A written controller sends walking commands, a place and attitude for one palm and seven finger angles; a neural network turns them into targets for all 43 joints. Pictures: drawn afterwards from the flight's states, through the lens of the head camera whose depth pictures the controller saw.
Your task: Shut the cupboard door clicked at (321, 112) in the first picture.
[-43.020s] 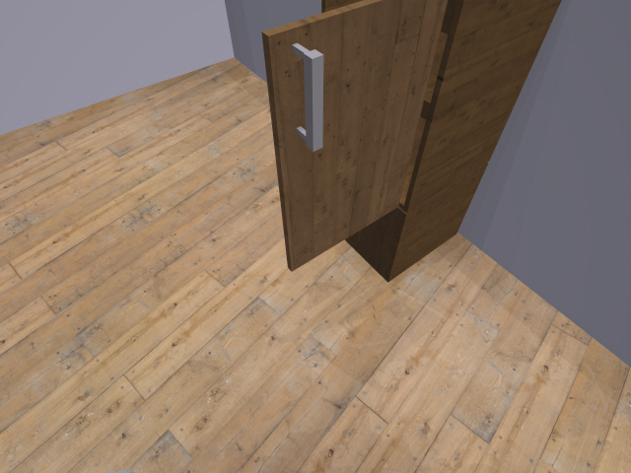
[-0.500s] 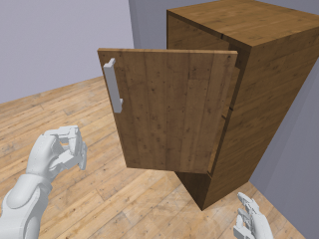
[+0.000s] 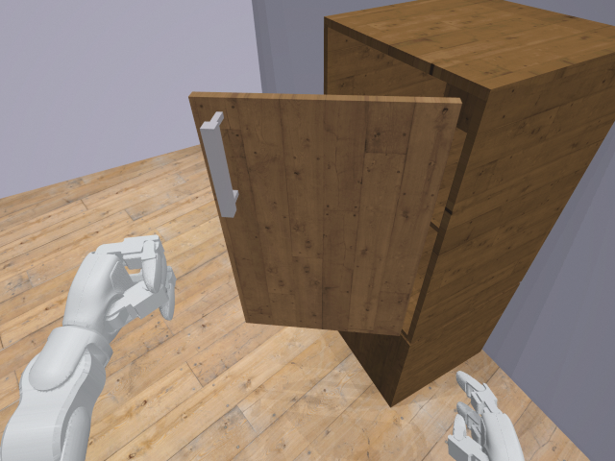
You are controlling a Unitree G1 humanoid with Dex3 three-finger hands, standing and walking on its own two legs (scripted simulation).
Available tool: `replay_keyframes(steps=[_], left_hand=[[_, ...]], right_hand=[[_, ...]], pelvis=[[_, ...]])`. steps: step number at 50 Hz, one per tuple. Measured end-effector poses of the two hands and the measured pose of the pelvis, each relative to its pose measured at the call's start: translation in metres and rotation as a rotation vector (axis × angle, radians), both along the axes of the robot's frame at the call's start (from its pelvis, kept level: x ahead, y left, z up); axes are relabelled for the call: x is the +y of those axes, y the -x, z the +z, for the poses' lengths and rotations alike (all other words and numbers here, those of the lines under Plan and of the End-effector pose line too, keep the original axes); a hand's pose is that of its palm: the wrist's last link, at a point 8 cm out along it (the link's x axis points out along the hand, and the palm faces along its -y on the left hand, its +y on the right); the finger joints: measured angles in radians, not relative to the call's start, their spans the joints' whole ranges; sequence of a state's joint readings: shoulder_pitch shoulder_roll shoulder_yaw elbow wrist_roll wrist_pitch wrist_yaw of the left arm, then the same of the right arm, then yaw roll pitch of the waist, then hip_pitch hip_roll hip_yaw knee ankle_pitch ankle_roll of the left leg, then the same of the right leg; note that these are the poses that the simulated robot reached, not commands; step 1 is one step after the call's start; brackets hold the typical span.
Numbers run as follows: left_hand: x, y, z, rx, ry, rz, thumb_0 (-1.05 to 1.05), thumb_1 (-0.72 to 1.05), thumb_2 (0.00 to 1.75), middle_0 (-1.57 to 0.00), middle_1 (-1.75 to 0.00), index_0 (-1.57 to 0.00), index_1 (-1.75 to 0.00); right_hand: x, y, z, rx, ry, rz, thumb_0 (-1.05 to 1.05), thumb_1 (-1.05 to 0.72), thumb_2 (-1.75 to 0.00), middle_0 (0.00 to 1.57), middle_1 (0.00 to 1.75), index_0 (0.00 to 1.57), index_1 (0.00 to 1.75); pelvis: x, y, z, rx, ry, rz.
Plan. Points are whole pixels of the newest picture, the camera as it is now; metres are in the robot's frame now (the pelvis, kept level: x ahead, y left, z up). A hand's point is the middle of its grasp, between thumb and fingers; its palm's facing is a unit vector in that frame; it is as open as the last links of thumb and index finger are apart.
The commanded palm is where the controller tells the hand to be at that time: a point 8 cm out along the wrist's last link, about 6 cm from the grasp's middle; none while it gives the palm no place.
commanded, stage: bring the fist close to the handle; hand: left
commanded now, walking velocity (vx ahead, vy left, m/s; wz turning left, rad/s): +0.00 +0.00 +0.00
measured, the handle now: (223, 166) +0.49 +0.20 +0.15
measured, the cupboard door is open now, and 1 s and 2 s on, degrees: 55 55 50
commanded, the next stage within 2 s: push the door shut along its arc in 1.24 s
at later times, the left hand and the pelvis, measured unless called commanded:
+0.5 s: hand (202, 228) +0.34 +0.18 +0.16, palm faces +0.01 -1.00 -0.04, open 3.1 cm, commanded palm +0.32 +0.23 +0.16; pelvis +0.01 +0.00 +0.00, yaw -1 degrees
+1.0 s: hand (223, 198) +0.40 +0.17 +0.16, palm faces +0.02 -1.00 -0.02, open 3.1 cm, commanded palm +0.37 +0.22 +0.16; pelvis +0.02 +0.00 +0.00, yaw -2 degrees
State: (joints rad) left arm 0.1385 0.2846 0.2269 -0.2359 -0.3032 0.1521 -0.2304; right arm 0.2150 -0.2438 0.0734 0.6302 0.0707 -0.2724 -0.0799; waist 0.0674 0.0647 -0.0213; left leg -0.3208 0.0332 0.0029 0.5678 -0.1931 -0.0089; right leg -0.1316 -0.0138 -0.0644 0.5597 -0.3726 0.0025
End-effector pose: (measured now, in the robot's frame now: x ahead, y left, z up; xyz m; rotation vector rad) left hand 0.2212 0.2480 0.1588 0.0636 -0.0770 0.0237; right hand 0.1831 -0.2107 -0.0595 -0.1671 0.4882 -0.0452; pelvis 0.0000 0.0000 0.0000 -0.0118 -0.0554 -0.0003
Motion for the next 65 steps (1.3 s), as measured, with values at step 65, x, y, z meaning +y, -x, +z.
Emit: replay_keyframes(steps=[65], left_hand=[[-0.021, -0.144, 0.005, 0.039, 0.031, 0.007, 0.01, 0.90, 0.90, -1.30, -1.50, -1.30, -1.50]], right_hand=[[-0.039, 0.034, -0.028, 0.260, 0.029, -0.162, 0.01, -0.90, -0.89, 0.20, 0.30, 0.20, 0.30]], pelvis=[[-0.003, -0.014, 0.001, 0.056, -0.009, -0.027]])
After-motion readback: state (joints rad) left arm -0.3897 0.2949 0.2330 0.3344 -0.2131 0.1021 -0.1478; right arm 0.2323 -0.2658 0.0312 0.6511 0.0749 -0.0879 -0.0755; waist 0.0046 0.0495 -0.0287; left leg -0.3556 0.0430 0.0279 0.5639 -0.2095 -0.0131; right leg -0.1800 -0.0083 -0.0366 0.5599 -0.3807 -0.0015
